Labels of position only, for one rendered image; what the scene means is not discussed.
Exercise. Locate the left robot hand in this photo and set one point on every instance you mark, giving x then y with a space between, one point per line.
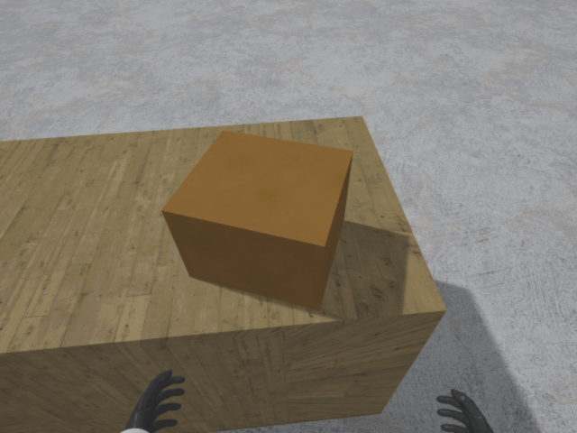
148 409

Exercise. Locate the right robot hand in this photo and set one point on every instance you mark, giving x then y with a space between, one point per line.
470 416

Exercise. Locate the carton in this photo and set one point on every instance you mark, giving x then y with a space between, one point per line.
262 215

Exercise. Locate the pedestal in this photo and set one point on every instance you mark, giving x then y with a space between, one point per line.
95 300

